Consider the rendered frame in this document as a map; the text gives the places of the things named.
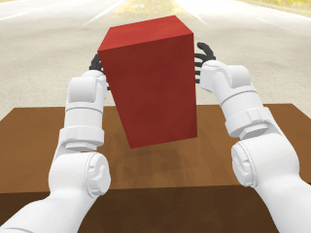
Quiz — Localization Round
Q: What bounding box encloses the left robot upper arm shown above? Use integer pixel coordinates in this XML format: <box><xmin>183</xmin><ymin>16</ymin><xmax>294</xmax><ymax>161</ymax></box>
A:
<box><xmin>0</xmin><ymin>151</ymin><xmax>111</xmax><ymax>233</ymax></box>

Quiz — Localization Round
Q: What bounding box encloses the left robot hand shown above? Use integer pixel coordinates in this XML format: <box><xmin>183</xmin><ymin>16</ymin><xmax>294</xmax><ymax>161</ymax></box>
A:
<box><xmin>88</xmin><ymin>53</ymin><xmax>111</xmax><ymax>90</ymax></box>

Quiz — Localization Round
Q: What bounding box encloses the left robot forearm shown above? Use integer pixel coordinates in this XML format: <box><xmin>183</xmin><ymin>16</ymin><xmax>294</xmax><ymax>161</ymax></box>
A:
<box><xmin>49</xmin><ymin>70</ymin><xmax>108</xmax><ymax>188</ymax></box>

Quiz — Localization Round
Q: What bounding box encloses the pedestal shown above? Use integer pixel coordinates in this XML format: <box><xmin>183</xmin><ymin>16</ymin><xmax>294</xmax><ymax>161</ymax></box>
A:
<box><xmin>0</xmin><ymin>103</ymin><xmax>311</xmax><ymax>233</ymax></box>

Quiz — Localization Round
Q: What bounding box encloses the right robot upper arm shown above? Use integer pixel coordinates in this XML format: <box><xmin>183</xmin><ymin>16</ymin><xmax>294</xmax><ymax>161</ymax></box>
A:
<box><xmin>231</xmin><ymin>132</ymin><xmax>311</xmax><ymax>233</ymax></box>

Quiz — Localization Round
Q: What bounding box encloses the right robot hand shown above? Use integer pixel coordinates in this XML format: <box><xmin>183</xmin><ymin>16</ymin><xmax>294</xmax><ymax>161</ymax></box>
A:
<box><xmin>194</xmin><ymin>42</ymin><xmax>216</xmax><ymax>83</ymax></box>

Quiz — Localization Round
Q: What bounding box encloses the right robot forearm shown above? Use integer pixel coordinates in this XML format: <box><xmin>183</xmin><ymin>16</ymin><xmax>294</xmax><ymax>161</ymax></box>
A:
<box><xmin>199</xmin><ymin>59</ymin><xmax>300</xmax><ymax>173</ymax></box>

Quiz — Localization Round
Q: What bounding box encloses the carton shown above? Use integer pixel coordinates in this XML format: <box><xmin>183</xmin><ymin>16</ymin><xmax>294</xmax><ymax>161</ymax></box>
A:
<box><xmin>97</xmin><ymin>15</ymin><xmax>197</xmax><ymax>149</ymax></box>

